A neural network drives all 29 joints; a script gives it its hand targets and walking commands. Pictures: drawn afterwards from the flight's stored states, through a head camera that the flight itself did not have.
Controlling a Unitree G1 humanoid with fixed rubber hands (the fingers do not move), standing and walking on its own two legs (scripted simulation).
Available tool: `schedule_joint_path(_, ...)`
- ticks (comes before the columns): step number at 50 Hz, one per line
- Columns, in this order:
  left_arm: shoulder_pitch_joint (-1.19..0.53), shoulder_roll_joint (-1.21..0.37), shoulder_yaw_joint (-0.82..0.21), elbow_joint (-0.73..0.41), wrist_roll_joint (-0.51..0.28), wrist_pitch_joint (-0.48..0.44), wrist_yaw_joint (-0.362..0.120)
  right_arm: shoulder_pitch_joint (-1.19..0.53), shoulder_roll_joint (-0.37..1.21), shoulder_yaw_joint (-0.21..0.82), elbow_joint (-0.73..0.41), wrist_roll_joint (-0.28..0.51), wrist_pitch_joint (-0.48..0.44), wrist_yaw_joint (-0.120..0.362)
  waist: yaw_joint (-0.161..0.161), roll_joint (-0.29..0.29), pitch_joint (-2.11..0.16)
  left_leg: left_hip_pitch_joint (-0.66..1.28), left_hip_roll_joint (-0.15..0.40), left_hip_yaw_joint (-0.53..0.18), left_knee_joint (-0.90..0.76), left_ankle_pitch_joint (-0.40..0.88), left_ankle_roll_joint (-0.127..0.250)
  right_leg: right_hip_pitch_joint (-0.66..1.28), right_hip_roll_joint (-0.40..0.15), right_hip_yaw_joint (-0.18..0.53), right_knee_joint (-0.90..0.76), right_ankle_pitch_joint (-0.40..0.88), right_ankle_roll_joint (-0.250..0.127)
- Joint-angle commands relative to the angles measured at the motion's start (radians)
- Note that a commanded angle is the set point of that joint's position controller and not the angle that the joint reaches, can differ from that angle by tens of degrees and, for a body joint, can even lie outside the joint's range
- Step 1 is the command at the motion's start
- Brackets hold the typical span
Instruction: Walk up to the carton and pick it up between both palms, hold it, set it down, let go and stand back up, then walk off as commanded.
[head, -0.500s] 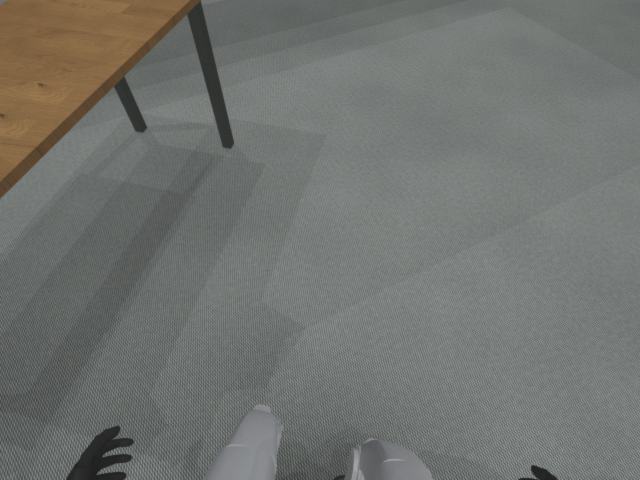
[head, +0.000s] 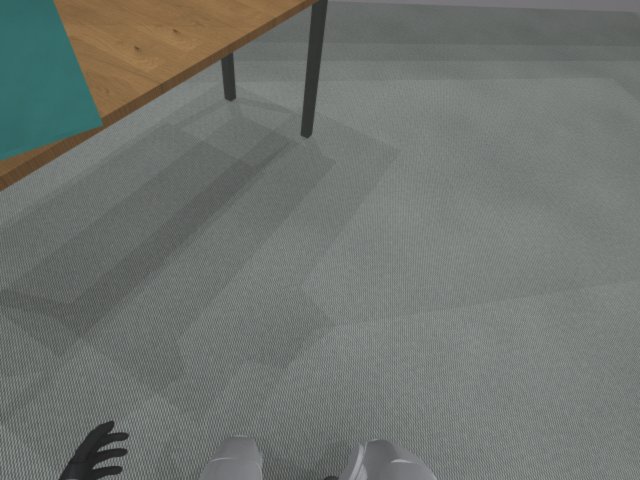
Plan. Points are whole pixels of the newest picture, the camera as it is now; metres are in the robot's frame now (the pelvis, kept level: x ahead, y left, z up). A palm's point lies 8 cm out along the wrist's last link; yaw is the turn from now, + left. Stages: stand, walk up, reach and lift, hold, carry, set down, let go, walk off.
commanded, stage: walk up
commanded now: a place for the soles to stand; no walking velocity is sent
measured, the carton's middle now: out of the picture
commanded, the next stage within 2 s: none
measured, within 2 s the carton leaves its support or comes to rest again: neither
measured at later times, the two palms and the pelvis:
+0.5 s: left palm out of the picture +0.11 +0.36 -0.11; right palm (477, 378) +0.25 -0.24 -0.08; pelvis +0.10 +0.04 +0.00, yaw +14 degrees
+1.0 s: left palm (49, 478) +0.12 +0.31 -0.09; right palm (460, 317) +0.37 -0.25 -0.12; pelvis +0.17 -0.02 +0.00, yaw +25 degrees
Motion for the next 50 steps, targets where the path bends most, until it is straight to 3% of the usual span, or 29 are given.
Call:
schedule_joint_path(1,-0.113,0.257,0.060,-0.183,0.004,-0.062,-0.021,-0.104,-0.423,-0.108,-0.115,-0.064,-0.037,-0.046,0.053,0.269,-0.067,-0.087,0.180,-0.852,-0.772,-0.372,0.271,-0.137,0.033,0.511,0.256,-0.119,0.029)
schedule_joint_path(5,0.119,0.259,0.084,-0.102,0.007,-0.083,-0.014,-0.221,-0.361,-0.083,-0.161,-0.061,-0.064,-0.026,0.139,0.290,-0.107,-0.340,0.036,-0.491,-0.584,-0.087,0.190,0.277,0.055,0.441,0.002,-0.153,-0.042)
schedule_joint_path(6,0.221,0.245,0.084,-0.068,0.005,-0.094,-0.003,-0.268,-0.317,-0.069,-0.194,-0.052,-0.066,-0.020,0.207,0.249,-0.122,-0.423,0.001,-0.398,-0.434,0.095,0.146,0.464,0.067,0.441,-0.261,-0.131,-0.061)
schedule_joint_path(7,0.349,0.277,0.103,-0.045,0.005,-0.104,0.012,-0.255,-0.234,-0.051,-0.199,-0.044,-0.063,-0.020,0.265,-0.001,-0.233,-0.501,-0.070,-0.194,-0.166,0.211,0.083,0.680,-0.031,0.546,-0.553,-0.146,-0.059)
schedule_joint_path(8,0.363,0.354,0.108,-0.031,0.012,-0.117,0.029,-0.197,-0.166,-0.029,-0.199,-0.012,-0.062,-0.021,0.230,-0.286,-0.314,-0.587,-0.146,-0.088,0.125,0.005,0.078,0.763,-0.314,0.777,-0.580,0.160,0.009)
schedule_joint_path(9,0.310,0.341,0.099,-0.045,0.005,-0.121,0.040,-0.166,-0.226,-0.031,-0.182,-0.023,-0.060,-0.030,0.172,-0.113,-0.282,-0.606,-0.075,-0.041,0.170,0.048,0.053,0.771,-0.366,0.778,-0.562,0.361,0.009)
schedule_joint_path(10,0.226,0.330,0.095,-0.075,0.007,-0.123,0.046,-0.084,-0.245,-0.035,-0.157,-0.017,-0.058,-0.031,0.116,-0.030,-0.302,-0.545,-0.033,0.008,0.166,0.047,0.040,0.736,-0.397,0.732,-0.528,0.519,-0.025)
schedule_joint_path(12,0.150,0.346,0.091,-0.087,0.013,-0.125,0.046,-0.136,-0.271,-0.044,-0.153,-0.021,-0.056,-0.015,0.084,-0.048,-0.237,-0.484,0.041,0.063,0.136,0.053,0.050,0.613,-0.363,0.613,-0.488,0.623,-0.097)
schedule_joint_path(14,0.137,0.337,0.083,-0.080,0.019,-0.128,0.043,-0.160,-0.242,-0.036,-0.138,-0.008,-0.067,0.004,0.088,-0.145,-0.158,-0.449,0.047,0.105,0.034,0.030,0.048,0.544,-0.294,0.448,-0.454,0.683,-0.097)
schedule_joint_path(16,0.169,0.329,0.085,-0.080,0.025,-0.126,0.041,-0.188,-0.236,-0.032,-0.148,0.000,-0.076,0.008,0.103,-0.133,-0.150,-0.412,0.012,0.165,-0.050,0.047,0.049,0.502,-0.305,0.400,-0.376,0.682,-0.102)
schedule_joint_path(17,0.114,0.337,0.088,-0.101,0.025,-0.119,0.036,-0.182,-0.228,-0.034,-0.139,0.004,-0.084,0.006,0.078,-0.124,-0.192,-0.281,0.008,0.198,-0.093,0.152,0.052,0.396,-0.315,0.350,-0.341,0.651,-0.107)
schedule_joint_path(19,-0.067,0.322,0.072,-0.131,0.005,-0.104,0.021,0.040,-0.244,-0.044,-0.070,0.010,-0.095,-0.011,-0.092,-0.124,-0.232,0.139,-0.087,0.266,-0.277,0.320,0.081,0.105,-0.210,0.145,-0.122,0.714,-0.048)
schedule_joint_path(20,-0.107,0.269,0.056,-0.158,-0.002,-0.088,0.014,0.208,-0.298,-0.073,-0.007,-0.008,-0.097,-0.024,-0.192,0.021,-0.296,0.401,-0.177,0.151,-0.330,0.310,0.121,-0.083,-0.131,0.158,0.195,0.643,-0.006)
schedule_joint_path(21,-0.087,0.191,0.042,-0.189,-0.018,-0.083,0.010,0.304,-0.388,-0.099,-0.008,-0.031,-0.104,-0.048,-0.219,0.284,-0.333,0.524,-0.066,-0.243,-0.491,0.270,0.173,-0.261,-0.008,0.215,0.493,0.418,0.033)
schedule_joint_path(22,-0.064,0.198,0.035,-0.220,-0.034,-0.077,0.013,0.202,-0.472,-0.108,-0.048,-0.044,-0.101,-0.055,-0.143,0.451,-0.373,0.564,0.148,-0.799,-0.594,0.376,0.289,-0.424,0.126,0.322,0.507,-0.086,0.053)
schedule_joint_path(23,-0.070,0.270,0.039,-0.200,-0.020,-0.077,0.026,0.137,-0.465,-0.097,-0.059,-0.016,-0.099,-0.060,-0.127,0.314,-0.335,0.543,0.232,-1.014,-0.622,0.349,0.352,-0.444,0.102,0.469,0.442,-0.132,0.029)
schedule_joint_path(25,-0.098,0.284,0.037,-0.169,-0.011,-0.092,0.021,0.041,-0.406,-0.083,-0.050,-0.003,-0.097,-0.078,-0.077,0.155,-0.156,0.313,0.142,-0.837,-0.590,0.312,0.307,-0.331,0.024,0.520,0.329,-0.095,0.031)
schedule_joint_path(27,-0.053,0.218,0.024,-0.138,-0.018,-0.082,0.021,-0.025,-0.346,-0.059,-0.050,-0.022,-0.096,-0.087,-0.009,0.197,-0.029,0.090,0.063,-0.624,-0.545,0.454,0.237,-0.235,0.022,0.494,0.214,-0.084,0.002)
schedule_joint_path(30,-0.037,0.250,0.039,-0.141,-0.009,-0.059,0.021,-0.081,-0.343,-0.043,-0.081,-0.019,-0.104,-0.096,-0.002,0.167,-0.063,0.034,0.064,-0.673,-0.538,0.448,0.232,-0.154,0.033,0.515,0.164,-0.059,-0.004)
schedule_joint_path(33,-0.090,0.228,0.036,-0.172,0.000,-0.066,0.030,-0.027,-0.360,-0.051,-0.088,-0.016,-0.115,-0.111,-0.015,0.181,-0.138,0.127,0.105,-0.725,-0.435,0.793,0.266,-0.226,0.024,0.555,0.194,-0.014,-0.006)
schedule_joint_path(37,-0.031,0.249,0.036,-0.166,-0.001,-0.069,0.041,-0.079,-0.371,-0.054,-0.116,-0.020,-0.114,-0.126,0.004,0.155,-0.169,0.061,0.131,-0.709,-0.316,0.970,0.261,-0.145,0.010,0.590,0.133,0.027,-0.026)
schedule_joint_path(39,0.088,0.251,0.044,-0.116,-0.002,-0.085,0.047,-0.207,-0.345,-0.033,-0.136,-0.008,-0.110,-0.128,0.091,0.113,-0.184,-0.101,0.050,-0.544,-0.171,0.876,0.149,0.101,-0.026,0.595,-0.201,0.324,-0.023)
schedule_joint_path(40,0.127,0.286,0.059,-0.095,-0.004,-0.085,0.048,-0.240,-0.283,-0.007,-0.148,0.002,-0.103,-0.122,0.128,-0.084,-0.217,-0.207,-0.094,-0.302,-0.032,0.731,0.082,0.271,-0.087,0.602,-0.381,0.535,-0.018)
schedule_joint_path(41,0.147,0.317,0.059,-0.098,-0.013,-0.087,0.054,-0.189,-0.192,0.015,-0.154,0.005,-0.097,-0.116,0.117,-0.285,-0.263,-0.346,-0.225,-0.031,0.171,0.167,0.019,0.444,-0.284,0.663,-0.447,0.881,-0.013)
schedule_joint_path(42,0.099,0.289,0.049,-0.107,-0.011,-0.085,0.053,-0.111,-0.206,0.013,-0.108,-0.017,-0.085,-0.127,0.044,-0.126,-0.295,-0.351,-0.194,0.011,0.223,-0.064,0.016,0.453,-0.331,0.722,-0.449,0.946,-0.022)
schedule_joint_path(43,0.071,0.277,0.048,-0.119,-0.004,-0.084,0.053,-0.023,-0.235,0.003,-0.080,-0.011,-0.076,-0.121,0.019,-0.077,-0.322,-0.331,-0.153,0.013,0.285,-0.042,0.010,0.456,-0.346,0.687,-0.449,0.931,-0.012)
schedule_joint_path(45,0.047,0.299,0.055,-0.135,0.008,-0.088,0.062,-0.048,-0.241,-0.001,-0.078,-0.016,-0.078,-0.114,0.026,-0.118,-0.267,-0.356,-0.101,0.049,0.306,-0.020,0.024,0.427,-0.349,0.635,-0.396,0.996,-0.023)
schedule_joint_path(47,0.055,0.274,0.038,-0.119,0.003,-0.085,0.078,-0.049,-0.242,-0.006,-0.064,-0.025,-0.078,-0.103,0.032,-0.157,-0.232,-0.409,-0.097,0.039,0.334,0.011,0.030,0.433,-0.315,0.552,-0.351,1.060,0.072)
schedule_joint_path(50,0.075,0.266,0.047,-0.125,0.015,-0.080,0.080,-0.085,-0.239,-0.002,-0.060,-0.027,-0.065,-0.090,0.059,-0.149,-0.205,-0.419,-0.079,0.075,0.301,0.051,0.026,0.405,-0.269,0.471,-0.355,0.937,0.078)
